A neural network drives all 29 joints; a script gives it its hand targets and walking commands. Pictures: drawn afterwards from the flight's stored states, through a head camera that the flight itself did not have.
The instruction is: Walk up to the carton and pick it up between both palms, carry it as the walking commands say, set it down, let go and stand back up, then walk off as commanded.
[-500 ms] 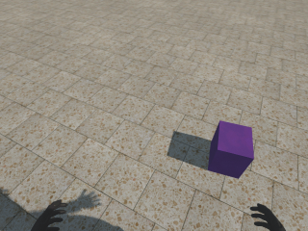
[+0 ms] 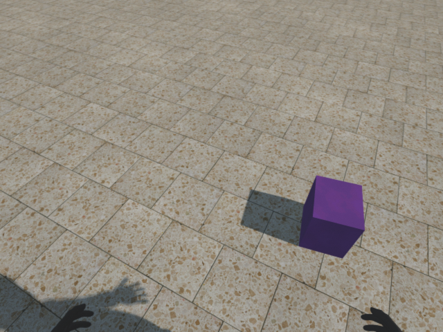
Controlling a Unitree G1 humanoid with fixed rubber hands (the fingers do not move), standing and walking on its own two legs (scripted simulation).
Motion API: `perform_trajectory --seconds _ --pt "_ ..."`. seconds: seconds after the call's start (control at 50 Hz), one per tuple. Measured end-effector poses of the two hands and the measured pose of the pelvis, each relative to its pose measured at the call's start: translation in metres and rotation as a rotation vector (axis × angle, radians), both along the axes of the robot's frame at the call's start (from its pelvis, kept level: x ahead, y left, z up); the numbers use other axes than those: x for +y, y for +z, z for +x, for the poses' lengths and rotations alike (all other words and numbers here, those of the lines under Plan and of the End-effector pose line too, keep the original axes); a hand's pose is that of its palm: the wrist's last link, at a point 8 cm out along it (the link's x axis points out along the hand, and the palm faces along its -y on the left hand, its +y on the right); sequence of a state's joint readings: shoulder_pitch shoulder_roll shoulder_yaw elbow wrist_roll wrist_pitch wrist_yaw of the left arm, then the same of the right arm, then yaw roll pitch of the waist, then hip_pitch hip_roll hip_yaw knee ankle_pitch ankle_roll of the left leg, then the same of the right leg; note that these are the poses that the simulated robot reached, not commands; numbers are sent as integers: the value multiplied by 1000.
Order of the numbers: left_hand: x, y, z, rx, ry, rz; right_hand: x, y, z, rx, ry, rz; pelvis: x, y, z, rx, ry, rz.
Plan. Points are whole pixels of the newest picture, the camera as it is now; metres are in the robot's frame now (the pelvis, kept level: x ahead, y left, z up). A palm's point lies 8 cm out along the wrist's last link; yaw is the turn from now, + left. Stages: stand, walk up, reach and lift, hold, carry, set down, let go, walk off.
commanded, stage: stand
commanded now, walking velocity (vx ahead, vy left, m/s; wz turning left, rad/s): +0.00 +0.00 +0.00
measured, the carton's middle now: (329, 216) +0.77 -0.50 -0.63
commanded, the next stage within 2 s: walk up in 0.46 s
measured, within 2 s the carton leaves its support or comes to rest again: neither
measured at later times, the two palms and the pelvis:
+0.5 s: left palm out of the picture +0.11 +0.31 -0.08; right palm out of the picture +0.11 -0.31 -0.08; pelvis +0.00 +0.00 +0.02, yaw +0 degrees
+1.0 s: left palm (163, 302) +0.22 +0.13 -0.10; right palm out of the picture +0.02 -0.42 -0.12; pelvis +0.06 -0.12 +0.00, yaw -12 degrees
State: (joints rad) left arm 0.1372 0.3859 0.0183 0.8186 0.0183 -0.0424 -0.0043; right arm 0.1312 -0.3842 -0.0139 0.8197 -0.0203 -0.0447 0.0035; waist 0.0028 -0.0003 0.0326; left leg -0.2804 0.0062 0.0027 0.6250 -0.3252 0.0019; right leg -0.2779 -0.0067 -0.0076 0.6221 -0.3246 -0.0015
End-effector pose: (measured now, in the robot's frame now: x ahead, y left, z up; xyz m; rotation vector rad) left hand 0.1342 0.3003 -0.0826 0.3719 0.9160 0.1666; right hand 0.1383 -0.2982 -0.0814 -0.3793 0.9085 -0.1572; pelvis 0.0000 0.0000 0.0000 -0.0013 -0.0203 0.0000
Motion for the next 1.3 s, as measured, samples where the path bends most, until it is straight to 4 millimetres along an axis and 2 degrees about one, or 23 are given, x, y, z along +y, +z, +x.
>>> perform_trajectory --seconds 0.36,0.64,0.68,0.76,0.84,0.9,0.96,1.02,1.06,1.14,1.18,1.24,1.3 --pt "6 3 -15 88 32 2 -6 3 -15 88 -35 0 0 14 -1 -17 0 1" --pt "10 1 -31 152 58 7 -11 0 -33 154 -68 -4 0 19 -3 -21 -2 2" --pt "7 0 -29 172 54 -17 -17 1 -41 164 -100 -33 -2 19 -3 -4 -21 -2" --pt "-17 1 -5 175 -18 -68 -39 4 -81 217 -192 -61 -16 21 -1 16 -66 -12" --pt "-61 -5 18 193 -87 -120 -61 4 -114 257 -258 -45 -38 22 12 6 -119 -20" --pt "-104 -9 42 190 -138 -147 -78 -3 -126 279 -287 -11 -62 20 27 2 -154 -20" --pt "-147 -13 70 174 -188 -135 -103 -19 -126 290 -316 31 -92 11 45 4 -190 -6" --pt "-179 -26 92 149 -207 -85 -135 -46 -116 299 -328 59 -126 -10 64 11 -226 16" --pt "-192 -28 87 179 -186 -65 -147 -53 -94 280 -324 83 -139 -11 74 15 -238 19" --pt "-205 -15 63 288 -134 -37 -153 -42 -22 164 -289 149 -158 6 100 19 -273 30" --pt "-210 -7 57 331 -115 -27 -152 -36 10 125 -280 186 -166 14 114 16 -293 36" --pt "-215 0 58 378 -94 -12 -151 -29 50 90 -282 227 -175 21 135 13 -320 42" --pt "-220 2 68 413 -78 -3 -151 -24 87 62 -286 249 -181 23 159 9 -344 43"
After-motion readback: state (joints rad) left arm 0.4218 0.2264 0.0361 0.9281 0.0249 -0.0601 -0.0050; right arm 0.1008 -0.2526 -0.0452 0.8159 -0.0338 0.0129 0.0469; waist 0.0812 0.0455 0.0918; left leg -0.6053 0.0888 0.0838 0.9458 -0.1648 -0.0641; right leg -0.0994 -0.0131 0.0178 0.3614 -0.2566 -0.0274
